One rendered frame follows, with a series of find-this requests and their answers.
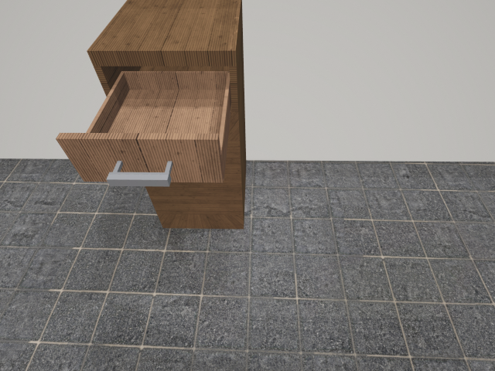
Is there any cabinet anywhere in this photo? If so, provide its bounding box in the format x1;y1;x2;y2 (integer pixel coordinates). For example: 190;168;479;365
87;0;246;229

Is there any drawer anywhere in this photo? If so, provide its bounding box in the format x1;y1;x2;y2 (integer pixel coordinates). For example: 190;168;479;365
56;71;231;183

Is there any handle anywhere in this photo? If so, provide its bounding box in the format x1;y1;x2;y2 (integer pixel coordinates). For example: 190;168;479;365
106;161;173;187

